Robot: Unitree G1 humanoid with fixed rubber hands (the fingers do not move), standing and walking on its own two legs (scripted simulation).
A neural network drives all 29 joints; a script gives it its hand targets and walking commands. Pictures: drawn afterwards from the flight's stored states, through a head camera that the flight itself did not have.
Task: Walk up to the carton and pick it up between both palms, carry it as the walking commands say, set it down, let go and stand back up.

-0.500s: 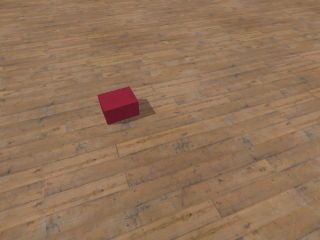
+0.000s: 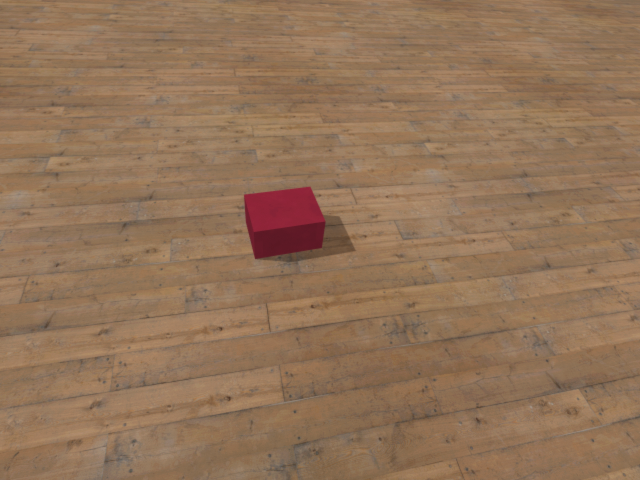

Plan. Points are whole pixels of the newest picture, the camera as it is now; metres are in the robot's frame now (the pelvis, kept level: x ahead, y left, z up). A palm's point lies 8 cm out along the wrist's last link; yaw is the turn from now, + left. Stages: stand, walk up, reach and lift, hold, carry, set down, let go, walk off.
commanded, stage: walk up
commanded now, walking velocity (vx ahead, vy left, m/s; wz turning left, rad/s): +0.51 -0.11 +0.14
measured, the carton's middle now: (283, 221) +1.24 +0.10 -0.69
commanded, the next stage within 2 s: none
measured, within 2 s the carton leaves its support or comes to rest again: neither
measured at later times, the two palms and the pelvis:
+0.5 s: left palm (206, 405) +0.27 +0.17 -0.13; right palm (511, 419) +0.27 -0.31 -0.15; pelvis +0.24 -0.07 +0.00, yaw +2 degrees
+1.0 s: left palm (184, 291) +0.49 +0.25 -0.15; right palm (424, 267) +0.57 -0.22 -0.14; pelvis +0.49 +0.01 -0.01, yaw +1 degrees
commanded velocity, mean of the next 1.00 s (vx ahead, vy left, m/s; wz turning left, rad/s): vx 0.50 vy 0.00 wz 0.04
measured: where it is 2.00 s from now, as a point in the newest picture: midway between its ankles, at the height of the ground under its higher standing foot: (294, 335)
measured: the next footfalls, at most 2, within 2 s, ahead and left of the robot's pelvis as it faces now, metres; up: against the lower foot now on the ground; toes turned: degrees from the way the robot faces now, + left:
right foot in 0.30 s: +0.29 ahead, -0.16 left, +0.00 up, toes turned -10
left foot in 0.82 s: +0.58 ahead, +0.11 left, +0.00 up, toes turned +11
